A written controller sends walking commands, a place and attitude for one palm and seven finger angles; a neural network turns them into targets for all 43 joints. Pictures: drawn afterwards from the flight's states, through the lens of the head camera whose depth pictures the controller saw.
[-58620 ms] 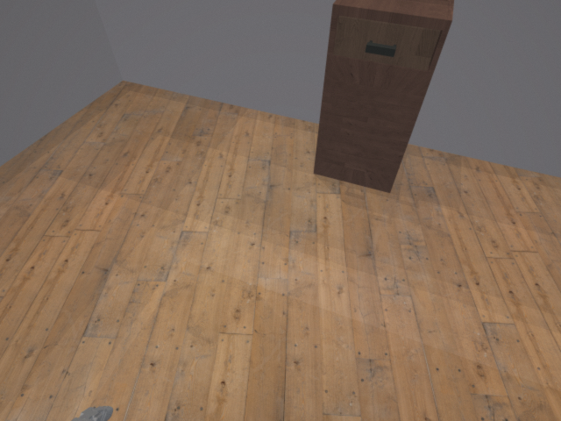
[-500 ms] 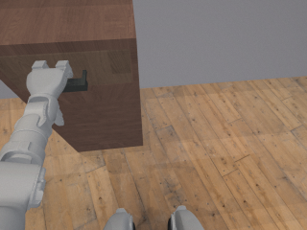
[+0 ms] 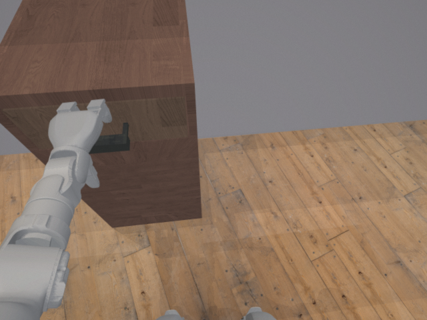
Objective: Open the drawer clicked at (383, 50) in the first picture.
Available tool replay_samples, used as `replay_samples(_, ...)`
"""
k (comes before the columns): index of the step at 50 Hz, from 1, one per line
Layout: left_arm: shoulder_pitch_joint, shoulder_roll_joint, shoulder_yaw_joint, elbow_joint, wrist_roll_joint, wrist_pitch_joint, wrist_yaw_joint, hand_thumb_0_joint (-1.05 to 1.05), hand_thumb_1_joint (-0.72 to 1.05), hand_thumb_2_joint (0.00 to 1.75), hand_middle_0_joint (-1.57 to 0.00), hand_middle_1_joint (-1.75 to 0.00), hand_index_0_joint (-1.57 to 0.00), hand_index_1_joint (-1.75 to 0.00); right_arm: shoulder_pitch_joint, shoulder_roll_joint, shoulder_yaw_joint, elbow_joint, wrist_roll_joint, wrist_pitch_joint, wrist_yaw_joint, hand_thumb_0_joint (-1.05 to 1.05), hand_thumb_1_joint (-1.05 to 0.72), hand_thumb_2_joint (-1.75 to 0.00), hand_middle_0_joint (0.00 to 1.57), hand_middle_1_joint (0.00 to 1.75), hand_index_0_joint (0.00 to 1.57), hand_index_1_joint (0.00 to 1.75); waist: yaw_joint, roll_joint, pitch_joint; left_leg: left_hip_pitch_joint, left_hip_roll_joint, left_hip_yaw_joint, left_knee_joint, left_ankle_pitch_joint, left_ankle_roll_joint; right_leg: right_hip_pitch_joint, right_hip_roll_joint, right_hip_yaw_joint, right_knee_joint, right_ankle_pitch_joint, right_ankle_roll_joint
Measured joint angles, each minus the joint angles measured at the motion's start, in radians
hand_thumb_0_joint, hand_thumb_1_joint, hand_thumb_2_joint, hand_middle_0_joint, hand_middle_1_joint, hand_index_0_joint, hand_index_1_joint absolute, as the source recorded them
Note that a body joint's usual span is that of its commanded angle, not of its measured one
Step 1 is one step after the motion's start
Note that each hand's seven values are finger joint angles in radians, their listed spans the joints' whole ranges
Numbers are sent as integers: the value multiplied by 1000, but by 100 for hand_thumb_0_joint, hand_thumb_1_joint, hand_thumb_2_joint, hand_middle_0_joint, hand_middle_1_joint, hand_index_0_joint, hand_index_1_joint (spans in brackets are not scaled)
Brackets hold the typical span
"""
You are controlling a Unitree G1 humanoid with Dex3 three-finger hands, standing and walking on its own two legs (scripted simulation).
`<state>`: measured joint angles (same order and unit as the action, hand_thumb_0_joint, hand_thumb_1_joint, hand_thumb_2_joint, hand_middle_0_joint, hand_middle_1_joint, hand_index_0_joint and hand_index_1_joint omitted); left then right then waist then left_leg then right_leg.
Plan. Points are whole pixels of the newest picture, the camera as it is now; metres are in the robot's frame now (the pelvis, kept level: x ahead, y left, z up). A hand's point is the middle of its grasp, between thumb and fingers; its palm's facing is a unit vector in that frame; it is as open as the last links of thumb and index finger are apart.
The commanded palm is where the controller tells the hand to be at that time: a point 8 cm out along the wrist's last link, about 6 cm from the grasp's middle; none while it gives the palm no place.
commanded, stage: lift the fingers back up to retry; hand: left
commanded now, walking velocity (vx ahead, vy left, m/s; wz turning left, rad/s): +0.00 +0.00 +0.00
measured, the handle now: (104, 136) +0.50 +0.24 -0.01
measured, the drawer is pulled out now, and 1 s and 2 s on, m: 0.00 0.00 0.00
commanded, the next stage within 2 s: re-aim the fingers above the handle in 0.30 s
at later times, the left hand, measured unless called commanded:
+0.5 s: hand (84, 147) +0.43 +0.24 +0.04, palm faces -0.05 -0.03 -1.00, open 13.8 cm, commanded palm +0.42 +0.24 +0.11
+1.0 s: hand (82, 146) +0.44 +0.25 +0.04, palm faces -0.07 -0.02 -1.00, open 13.8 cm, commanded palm +0.42 +0.25 +0.10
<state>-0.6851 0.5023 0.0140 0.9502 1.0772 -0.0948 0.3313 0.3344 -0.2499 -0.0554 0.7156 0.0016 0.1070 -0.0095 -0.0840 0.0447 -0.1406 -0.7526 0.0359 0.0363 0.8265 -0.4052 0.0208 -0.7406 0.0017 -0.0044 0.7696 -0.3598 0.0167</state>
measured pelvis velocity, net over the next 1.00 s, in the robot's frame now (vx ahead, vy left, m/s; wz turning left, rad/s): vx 0.01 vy -0.02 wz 0.01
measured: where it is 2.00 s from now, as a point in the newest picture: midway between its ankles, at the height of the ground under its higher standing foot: outside the picture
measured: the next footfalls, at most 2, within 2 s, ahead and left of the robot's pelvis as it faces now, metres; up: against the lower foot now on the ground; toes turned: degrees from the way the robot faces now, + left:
none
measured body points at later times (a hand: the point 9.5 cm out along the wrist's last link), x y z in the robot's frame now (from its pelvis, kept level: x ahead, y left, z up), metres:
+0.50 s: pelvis +0.01 -0.01 +0.01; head +0.09 -0.02 +0.46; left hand +0.43 +0.24 +0.10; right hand +0.10 -0.28 -0.12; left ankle -0.01 +0.10 -0.70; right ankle +0.00 -0.14 -0.70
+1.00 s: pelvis +0.01 -0.02 +0.01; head +0.09 -0.03 +0.45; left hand +0.43 +0.25 +0.09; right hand +0.03 -0.29 -0.12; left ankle -0.01 +0.10 -0.70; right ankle +0.00 -0.14 -0.70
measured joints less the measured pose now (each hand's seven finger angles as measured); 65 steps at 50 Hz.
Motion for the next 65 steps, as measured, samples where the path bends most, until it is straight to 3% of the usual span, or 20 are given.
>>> replay_samples(14, 97, -21, -17, -124, -35, 31, -71, 0, -49, 30, -33, -121, -33, -121, -26, -1, -10, -22, 15, 20, 8, 0, -91, -90, 20, 30, 20, 30, 39, 10, -1, 145, -4, 4, -108, 20, -8, 136, -2, 2, -90, 10, -5)
replay_samples(24, 95, -20, -34, -114, -13, -25, -72, 0, -49, 30, -32, -120, -32, -120, -57, -6, -15, -37, 11, 12, -7, 0, -91, -90, 20, 30, 20, 30, 50, 1, 19, 145, -8, -18, -102, 27, -19, 139, -6, -19, -70, 2, -17)
replay_samples(30, 42, -24, -35, -68, 1, -7, -36, 0, -49, 30, -32, -120, -32, -120, -58, -9, -14, -25, 10, 7, -7, 0, -91, -90, 20, 30, 20, 30, 42, 0, 18, 122, -6, -21, -88, 27, -23, 114, -4, -21, -51, -2, -22)
replay_samples(36, 14, -10, -10, -14, -3, 20, -55, 0, -49, 30, -32, -120, -32, -120, -38, -9, -4, -21, 12, 12, -10, 0, -91, -90, 20, 30, 20, 30, 22, 2, 18, 123, 0, -9, -98, 32, -25, 106, 2, -10, -55, 5, -24)
replay_samples(42, 50, 21, 38, -31, -12, -21, -81, 0, -49, 30, -32, -120, -32, -120, -3, -11, -9, -18, 12, 17, -15, 0, -91, -90, 20, 30, 20, 30, 15, 5, 12, 127, 8, 4, -106, 33, -25, 104, 10, 4, -63, 12, -24)
replay_samples(52, 54, 22, 9, -42, -3, -50, -49, 0, -49, 30, -32, -120, -32, -120, 9, -15, -23, 6, 15, 8, -15, 1, -91, -90, 20, 30, 20, 30, 23, 0, 20, 101, 1, -7, -85, 32, -20, 89, 3, -7, -54, 12, -19)
replay_samples(59, 8, -7, -11, -20, 1, -8, -19, 0, -49, 30, -32, -120, -32, -120, -16, -10, -17, 8, 11, 1, -5, 0, -91, -90, 20, 30, 20, 30, 18, -2, 12, 93, -4, -5, -77, 30, -14, 83, -1, -4, -51, 13, -13)
replay_samples(65, 11, -10, -1, -12, -1, 21, -48, 0, -49, 30, -32, -120, -32, -120, -22, -1, -6, -15, 10, 4, -1, 0, -91, -90, 20, 30, 20, 30, 14, 1, 7, 109, -4, 9, -91, 32, -10, 93, -1, 9, -63, 19, -9)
